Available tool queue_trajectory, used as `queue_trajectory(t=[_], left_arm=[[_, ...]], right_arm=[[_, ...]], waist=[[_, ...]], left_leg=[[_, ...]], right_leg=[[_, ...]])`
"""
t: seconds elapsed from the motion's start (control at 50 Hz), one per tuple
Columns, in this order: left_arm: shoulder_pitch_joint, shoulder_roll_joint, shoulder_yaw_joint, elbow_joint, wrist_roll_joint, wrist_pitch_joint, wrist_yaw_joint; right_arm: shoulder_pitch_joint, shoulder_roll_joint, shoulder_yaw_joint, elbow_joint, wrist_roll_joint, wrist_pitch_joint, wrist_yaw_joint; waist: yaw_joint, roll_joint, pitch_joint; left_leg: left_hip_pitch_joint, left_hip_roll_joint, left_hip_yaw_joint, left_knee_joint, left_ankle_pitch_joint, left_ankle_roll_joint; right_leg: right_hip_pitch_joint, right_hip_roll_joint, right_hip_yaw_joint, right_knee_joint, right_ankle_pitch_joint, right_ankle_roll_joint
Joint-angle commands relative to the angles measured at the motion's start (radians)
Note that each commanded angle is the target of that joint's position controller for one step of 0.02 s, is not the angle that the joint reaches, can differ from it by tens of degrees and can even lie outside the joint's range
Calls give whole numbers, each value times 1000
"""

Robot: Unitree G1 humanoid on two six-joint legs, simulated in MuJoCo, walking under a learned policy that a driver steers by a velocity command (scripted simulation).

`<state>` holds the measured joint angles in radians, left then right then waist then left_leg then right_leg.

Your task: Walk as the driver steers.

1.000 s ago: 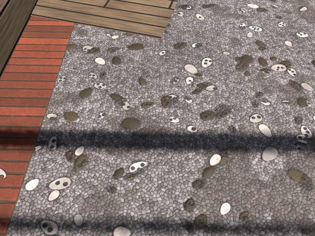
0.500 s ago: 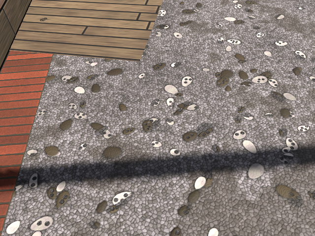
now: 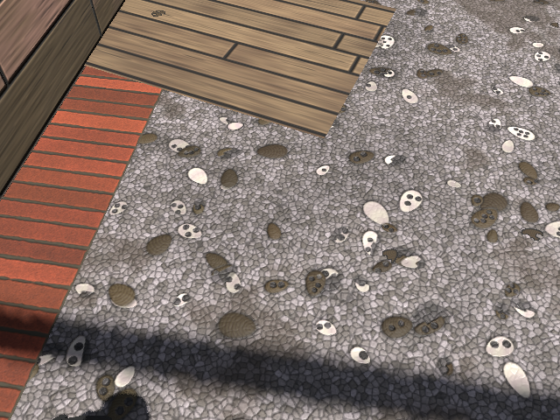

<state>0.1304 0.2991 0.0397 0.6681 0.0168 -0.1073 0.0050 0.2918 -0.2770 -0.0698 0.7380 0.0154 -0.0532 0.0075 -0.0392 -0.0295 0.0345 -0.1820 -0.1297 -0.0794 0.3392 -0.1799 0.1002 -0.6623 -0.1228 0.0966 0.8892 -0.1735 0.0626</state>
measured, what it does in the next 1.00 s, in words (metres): walks ahead: right foot, then left foot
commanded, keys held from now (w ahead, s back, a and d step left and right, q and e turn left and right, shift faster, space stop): w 0.34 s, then no key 0.34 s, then w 0.16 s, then w+e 0.16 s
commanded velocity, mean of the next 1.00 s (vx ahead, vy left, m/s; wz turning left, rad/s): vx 0.35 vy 0.00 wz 0.09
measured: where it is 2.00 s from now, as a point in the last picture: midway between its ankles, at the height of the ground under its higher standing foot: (310, 279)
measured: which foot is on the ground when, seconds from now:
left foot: down 0.00-0.20, up 0.22-0.62, down 0.64-1.00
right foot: up 0.00-0.16, down 0.18-0.66, up 0.68-1.00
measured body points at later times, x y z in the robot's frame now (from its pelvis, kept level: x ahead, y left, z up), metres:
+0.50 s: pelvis +0.27 -0.07 +0.00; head +0.31 -0.08 +0.45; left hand +0.28 +0.21 -0.11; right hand +0.48 -0.30 -0.10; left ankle +0.38 +0.10 -0.69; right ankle +0.26 -0.16 -0.74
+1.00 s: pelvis +0.42 -0.05 +0.00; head +0.42 -0.06 +0.45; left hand +0.51 +0.23 -0.11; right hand +0.54 -0.33 -0.12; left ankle +0.45 +0.08 -0.74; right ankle +0.46 -0.17 -0.73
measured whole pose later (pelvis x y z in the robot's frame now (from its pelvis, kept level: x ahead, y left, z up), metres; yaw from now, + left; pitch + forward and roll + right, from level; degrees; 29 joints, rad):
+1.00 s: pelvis +0.42 -0.05 +0.00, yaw +3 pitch +2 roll +2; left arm 0.25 0.28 0.04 0.83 -0.01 -0.03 0.01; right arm 0.24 -0.29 -0.07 0.82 0.02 -0.04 0.00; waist -0.02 0.00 -0.05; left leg -0.27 -0.01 0.03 0.38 -0.15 0.02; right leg -0.40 -0.06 -0.02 0.65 -0.29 -0.03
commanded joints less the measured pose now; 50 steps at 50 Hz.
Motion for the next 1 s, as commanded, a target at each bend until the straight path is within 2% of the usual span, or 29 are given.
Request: queue_trajectory(t=[0.02,0.06,0.12,0.16,0.18,0.2,0.22,0.24,0.26,0.28,0.3,0.32,0.36,0.4,0.46,0.52,0.56,0.6,0.64,0.66,0.68,0.7,0.72,0.74,0.76,0.8,0.88,0.94,1.0], left_arm=[[-46,37,1,-60,-3,-6,-5],[-87,53,5,-71,-19,-13,-14],[-95,96,24,-85,-24,-22,-24],[-20,117,40,-72,-23,-26,-25],[82,148,58,-52,-16,-30,-20],[240,204,70,-40,-2,-31,-14],[317,291,95,11,0,-18,-26],[326,181,71,6,-23,-15,-34],[270,131,55,-1,-23,-11,-29],[210,120,47,-10,-9,-4,-27],[177,102,40,-7,-5,-1,-27],[161,86,33,-6,0,-4,-25],[156,73,29,6,-8,-9,-25],[158,93,33,26,-11,-10,-21],[154,123,41,51,-16,10,-8],[195,129,41,85,-23,29,0],[201,129,40,102,-27,38,1],[179,132,42,109,-33,47,4],[184,109,34,116,-30,48,5],[221,71,19,103,-1,37,4],[344,-4,-8,127,2,35,1],[306,54,2,133,-10,51,-2],[253,110,20,113,-28,64,-2],[200,121,29,105,-35,78,2],[157,124,34,88,-31,88,6],[157,103,36,87,-23,93,15],[184,42,21,124,-15,69,14],[144,55,20,114,-24,63,4],[194,62,26,136,-22,67,-2]], right_arm=[[-33,-167,-43,-71,7,-13,-15],[24,-163,-39,-47,10,-10,-14],[50,-156,-35,-32,8,-6,-11],[36,-155,-35,-33,2,0,-10],[37,-124,-23,-36,-3,0,-7],[54,-69,-1,-58,-21,0,-7],[220,-2,18,-63,14,-16,-6],[172,-105,2,-43,27,-19,-9],[36,-155,-11,-69,26,-20,-9],[-35,-141,-6,-89,9,-20,-12],[-67,-127,-6,-101,-6,-24,-11],[-55,-112,-8,-100,-7,-23,-8],[-28,-84,-3,-86,-4,-15,-6],[-46,-57,6,-88,-18,-9,-10],[-105,-19,23,-88,-22,-11,-8],[-177,-31,20,-92,-16,-12,1],[-209,-45,15,-102,-17,-15,7],[-200,-66,5,-103,-23,-20,13],[-109,-107,-12,-69,-39,-26,6],[-56,-176,-24,-71,-53,-26,-4],[-39,-136,-9,-67,-63,-11,-12],[-2,-72,3,-50,-32,6,-8],[10,-113,-9,-32,-6,16,-2],[-2,-147,-20,-26,2,22,-2],[-54,-156,-21,-32,0,22,-3],[-137,-144,-19,-38,-16,16,-10],[-175,-135,-25,-26,-8,-6,-16],[-140,-163,-36,1,-2,-9,-14],[-159,-160,-35,12,8,1,-14]], waist=[[-11,91,-20],[-39,107,-36],[-29,130,-38],[26,150,-47],[78,131,-106],[135,11,-260],[65,-353,-364],[111,-210,-307],[133,-103,-174],[114,-25,-115],[94,-20,-62],[67,-52,-55],[47,-78,-53],[35,-53,-47],[48,-56,-71],[82,-68,-88],[85,-70,-84],[62,-67,-88],[20,-21,-131],[29,84,-229],[57,240,-345],[12,242,-365],[-5,201,-283],[-11,143,-217],[0,137,-140],[47,196,-80],[65,192,-109],[47,164,-113],[85,137,-97]], left_leg=[[-183,181,-113,-115,118,145],[-121,216,-149,-86,66,129],[0,281,-229,-1,30,102],[34,285,-242,82,126,72],[16,233,-203,226,228,42],[-92,163,-127,527,85,-2],[-446,20,-34,871,-366,-73],[-582,70,-109,983,-372,-74],[-624,113,-88,1001,-280,-65],[-596,156,-46,965,-204,-64],[-581,187,-35,899,-153,-65],[-525,214,-32,851,-116,-67],[-477,217,-5,781,-106,-82],[-458,210,20,672,-105,-110],[-373,193,54,451,48,-129],[-292,158,65,298,208,-127],[-272,149,52,239,210,-109],[-226,142,48,173,191,-79],[-37,148,45,58,412,-33],[174,295,-84,143,834,32],[366,479,-267,175,996,202],[344,491,-347,118,747,239],[302,463,-366,47,342,215],[232,443,-381,-23,-39,185],[111,425,-375,-92,-281,162],[-75,372,-309,-176,-356,121],[-169,318,-129,-198,-218,105],[-140,361,-118,-192,-260,106],[-205,356,-68,-135,-375,65]], right_leg=[[193,72,-81,-226,244,25],[211,84,-66,-294,299,17],[200,79,-42,-355,211,-32],[287,96,-71,-393,126,-76],[432,84,-66,-400,115,-113],[672,-82,120,-394,94,-180],[961,-278,629,-535,-166,-358],[951,-272,731,-611,-418,-340],[841,-234,563,-614,-383,-294],[725,-188,438,-616,-249,-274],[638,-151,355,-632,-129,-279],[584,-118,291,-653,-48,-269],[547,-91,207,-678,137,-278],[526,-93,117,-666,472,-292],[510,-54,-8,-648,648,-266],[532,-40,-40,-630,614,-244],[562,-59,-21,-598,572,-238],[581,-69,2,-535,533,-221],[550,-1,-18,-400,478,-165],[433,63,-55,-247,257,-114],[268,126,-66,-46,-224,-51],[207,124,-30,73,-522,-22],[95,119,-43,168,-534,-19],[23,99,-59,220,-469,-22],[11,75,-57,200,-398,-26],[106,60,-69,136,-299,-31],[283,64,-108,-69,-157,-59],[316,62,-121,-183,-114,-78],[439,89,-164,-289,-82,-112]])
